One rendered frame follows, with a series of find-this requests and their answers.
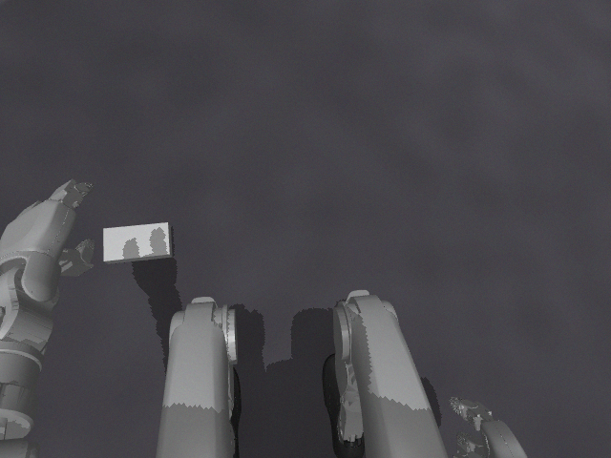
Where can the left robot arm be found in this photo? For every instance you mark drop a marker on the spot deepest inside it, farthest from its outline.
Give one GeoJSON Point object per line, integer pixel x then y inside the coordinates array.
{"type": "Point", "coordinates": [29, 294]}

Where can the left robot hand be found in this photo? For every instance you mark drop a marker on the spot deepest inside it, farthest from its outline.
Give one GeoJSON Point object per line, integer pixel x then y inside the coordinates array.
{"type": "Point", "coordinates": [45, 227]}

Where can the right robot hand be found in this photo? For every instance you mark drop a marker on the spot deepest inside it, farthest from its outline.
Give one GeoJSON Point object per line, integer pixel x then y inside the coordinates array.
{"type": "Point", "coordinates": [498, 441]}

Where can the right robot foot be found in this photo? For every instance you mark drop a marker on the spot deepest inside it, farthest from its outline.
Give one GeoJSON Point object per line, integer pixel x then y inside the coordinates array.
{"type": "Point", "coordinates": [342, 448]}

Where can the small box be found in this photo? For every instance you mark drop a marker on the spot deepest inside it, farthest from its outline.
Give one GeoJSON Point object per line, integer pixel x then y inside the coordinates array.
{"type": "Point", "coordinates": [137, 242]}

